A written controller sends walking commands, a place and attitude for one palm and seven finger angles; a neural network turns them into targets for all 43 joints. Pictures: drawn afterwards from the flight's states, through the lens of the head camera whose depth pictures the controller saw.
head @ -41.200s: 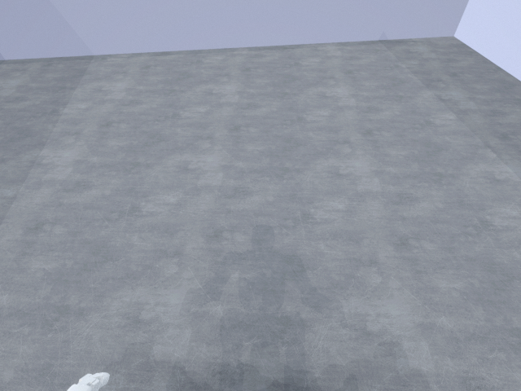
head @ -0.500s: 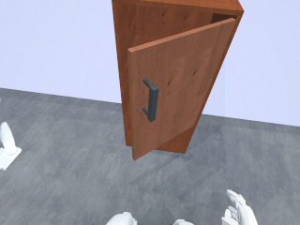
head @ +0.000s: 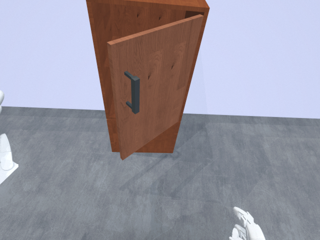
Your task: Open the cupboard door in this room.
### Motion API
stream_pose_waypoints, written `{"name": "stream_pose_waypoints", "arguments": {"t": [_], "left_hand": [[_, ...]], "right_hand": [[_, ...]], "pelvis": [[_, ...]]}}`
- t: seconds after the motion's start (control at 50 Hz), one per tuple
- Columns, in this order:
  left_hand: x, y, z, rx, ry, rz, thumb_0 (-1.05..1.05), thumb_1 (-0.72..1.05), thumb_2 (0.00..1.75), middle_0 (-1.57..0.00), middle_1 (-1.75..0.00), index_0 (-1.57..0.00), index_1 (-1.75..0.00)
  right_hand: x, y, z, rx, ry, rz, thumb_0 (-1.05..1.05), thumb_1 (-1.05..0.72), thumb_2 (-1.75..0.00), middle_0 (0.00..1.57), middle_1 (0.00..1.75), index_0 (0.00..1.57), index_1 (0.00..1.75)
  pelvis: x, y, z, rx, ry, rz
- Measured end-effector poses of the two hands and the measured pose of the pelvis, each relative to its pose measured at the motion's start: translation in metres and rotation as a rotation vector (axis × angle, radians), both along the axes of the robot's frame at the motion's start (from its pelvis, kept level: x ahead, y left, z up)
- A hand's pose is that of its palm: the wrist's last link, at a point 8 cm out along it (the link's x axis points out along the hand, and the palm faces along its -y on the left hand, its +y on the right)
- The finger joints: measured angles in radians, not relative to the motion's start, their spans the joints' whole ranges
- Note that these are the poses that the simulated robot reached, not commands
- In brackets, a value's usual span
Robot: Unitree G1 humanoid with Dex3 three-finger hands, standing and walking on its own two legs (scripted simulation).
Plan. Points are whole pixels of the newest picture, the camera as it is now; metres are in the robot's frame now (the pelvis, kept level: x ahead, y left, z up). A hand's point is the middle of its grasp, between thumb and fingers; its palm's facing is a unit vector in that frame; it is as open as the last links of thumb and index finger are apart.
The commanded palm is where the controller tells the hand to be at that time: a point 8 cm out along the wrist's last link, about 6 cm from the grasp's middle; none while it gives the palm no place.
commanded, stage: stop stepping back and stand still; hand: left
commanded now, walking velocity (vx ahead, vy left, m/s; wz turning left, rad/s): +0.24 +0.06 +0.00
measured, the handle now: (131, 93) +0.54 +0.14 +0.05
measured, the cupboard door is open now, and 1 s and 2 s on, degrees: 42 42 42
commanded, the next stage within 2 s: let the arm hang, fingers relaxed in 0.90 s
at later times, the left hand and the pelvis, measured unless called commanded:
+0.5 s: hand out of the picture +0.10 +0.26 +0.18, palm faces +0.51 -0.75 -0.43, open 7.4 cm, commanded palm +0.05 +0.28 +0.19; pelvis -0.08 -0.02 +0.02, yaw +1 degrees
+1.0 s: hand out of the picture +0.12 +0.27 +0.17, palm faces +0.43 -0.76 -0.48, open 7.4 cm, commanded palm none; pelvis -0.07 +0.01 +0.01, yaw +2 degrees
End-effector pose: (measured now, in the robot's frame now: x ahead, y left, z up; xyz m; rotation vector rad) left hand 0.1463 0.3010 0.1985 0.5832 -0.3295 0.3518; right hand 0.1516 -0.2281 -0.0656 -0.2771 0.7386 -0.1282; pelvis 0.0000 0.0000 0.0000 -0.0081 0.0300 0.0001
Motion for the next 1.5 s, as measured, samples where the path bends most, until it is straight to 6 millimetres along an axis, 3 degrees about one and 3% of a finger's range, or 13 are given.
{"name": "stream_pose_waypoints", "arguments": {"t": [0.16,0.24,0.36,0.44,0.66,0.86,1.0,1.04,1.12,1.18,1.24,1.3,1.5], "left_hand": [[-0.009,0.007,-0.005,-0.081,-0.007,0.016,0.01,0.89,0.9,-0.21,-0.3,-0.21,-0.3],[-0.036,-0.007,-0.001,-0.058,0.032,0.013,0.01,0.89,0.9,-0.21,-0.3,-0.21,-0.3],[-0.083,-0.02,0.004,0.003,0.066,0.056,0.01,0.89,0.9,-0.21,-0.3,-0.22,-0.3],[-0.094,-0.015,0.004,-0.04,0.037,0.114,0.01,0.89,0.9,-0.21,-0.3,-0.22,-0.3],[-0.08,-0.008,-0.005,-0.084,0.03,0.109,0.01,0.89,0.9,-0.21,-0.3,-0.21,-0.3],[-0.064,0.001,0.004,0.001,0.009,0.088,0.01,0.89,0.9,-0.21,-0.3,-0.21,-0.3],[-0.07,0.006,-0.009,-0.031,0.079,0.08,0.01,0.89,0.9,-0.21,-0.3,-0.22,-0.3],[-0.064,0.017,-0.038,-0.047,0.175,0.076,0.01,0.89,0.9,-0.21,-0.3,-0.21,-0.3],[-0.058,0.026,-0.155,-0.273,0.652,0.184,0.0,0.9,0.9,-0.2,-0.3,-0.2,-0.3],[-0.086,0.0,-0.235,-0.405,0.973,0.206,0.0,0.9,0.9,-0.2,-0.29,-0.2,-0.29],[-0.131,-0.039,-0.293,-0.512,1.219,0.191,0.01,0.91,0.9,-0.2,-0.29,-0.2,-0.29],[-0.177,-0.069,-0.321,-0.631,1.39,0.211,0.0,0.93,0.9,-0.2,-0.29,-0.2,-0.29],[-0.25,-0.049,-0.324,-0.678,1.554,0.378,-0.01,0.95,0.9,-0.2,-0.3,-0.21,-0.3]], "right_hand": [[-0.056,-0.022,0.013,-0.031,-0.061,-0.096,0.01,-0.9,-0.9,0.2,0.3,0.2,0.3],[-0.08,-0.021,0.012,0.001,-0.063,-0.105,0.01,-0.9,-0.9,0.2,0.3,0.2,0.3],[-0.1,-0.023,-0.012,0.034,0.028,-0.048,0.01,-0.9,-0.9,0.2,0.3,0.2,0.3],[-0.11,-0.026,-0.013,0.045,0.065,-0.04,0.01,-0.9,-0.9,0.2,0.3,0.2,0.3],[-0.095,-0.025,0.0,-0.023,-0.014,-0.047,0.01,-0.9,-0.9,0.2,0.3,0.2,0.3],[-0.07,0.005,-0.011,0.079,-0.039,-0.009,0.01,-0.9,-0.9,0.2,0.3,0.2,0.3],[-0.068,0.015,-0.012,0.073,0.003,-0.005,0.01,-0.9,-0.9,0.2,0.3,0.2,0.3],[-0.068,0.015,-0.021,0.077,0.015,0.029,0.01,-0.9,-0.9,0.2,0.3,0.2,0.3],[-0.08,0.011,-0.045,0.071,0.145,0.06,0.01,-0.9,-0.9,0.2,0.3,0.2,0.3],[-0.094,0.006,-0.056,0.067,0.224,0.063,0.01,-0.9,-0.9,0.2,0.3,0.2,0.3],[-0.113,-0.002,-0.062,0.067,0.301,0.028,0.01,-0.9,-0.9,0.2,0.3,0.2,0.3],[-0.137,-0.008,-0.06,0.049,0.394,-0.009,0.01,-0.9,-0.9,0.2,0.3,0.2,0.3],[-0.198,0.001,-0.062,0.038,0.603,-0.042,0.01,-0.9,-0.9,0.2,0.3,0.2,0.3]], "pelvis": [[-0.033,0.002,0.006,0.003,-0.071,-0.001],[-0.048,-0.005,0.011,0.003,-0.073,0.0],[-0.077,-0.015,0.008,0.038,-0.052,-0.001],[-0.082,-0.02,0.014,0.055,-0.03,0.004],[-0.08,-0.004,0.013,0.028,-0.004,0.027],[-0.069,-0.002,0.003,0.005,-0.047,0.044],[-0.07,0.01,0.005,-0.001,-0.055,0.037],[-0.071,0.015,0.001,0.002,-0.043,0.05],[-0.076,0.021,-0.002,0.02,-0.01,0.088],[-0.08,0.016,-0.004,0.048,-0.009,0.085],[-0.083,0.009,-0.005,0.049,-0.029,0.079],[-0.082,0.007,0.0,0.031,-0.04,0.097],[-0.089,0.01,0.013,0.003,-0.062,0.104]]}}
